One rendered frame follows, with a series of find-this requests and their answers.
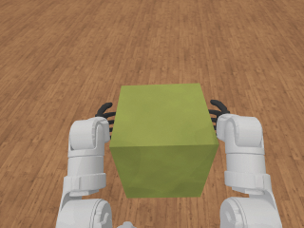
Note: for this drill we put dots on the carton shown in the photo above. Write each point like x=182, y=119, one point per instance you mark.
x=163, y=141

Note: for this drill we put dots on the robot left upper arm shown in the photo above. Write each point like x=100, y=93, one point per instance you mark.
x=85, y=213

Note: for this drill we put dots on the left robot forearm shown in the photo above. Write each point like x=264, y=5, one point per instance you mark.
x=85, y=164

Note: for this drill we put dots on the right robot forearm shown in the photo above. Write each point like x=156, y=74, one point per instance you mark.
x=245, y=161

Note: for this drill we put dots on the robot right upper arm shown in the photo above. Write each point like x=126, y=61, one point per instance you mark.
x=240, y=212

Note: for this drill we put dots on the robot left shin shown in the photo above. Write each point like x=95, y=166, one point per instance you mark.
x=127, y=223

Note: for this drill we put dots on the robot right hand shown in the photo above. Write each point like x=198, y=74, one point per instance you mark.
x=221, y=107

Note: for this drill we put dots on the robot left hand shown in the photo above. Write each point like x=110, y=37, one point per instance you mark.
x=101, y=113

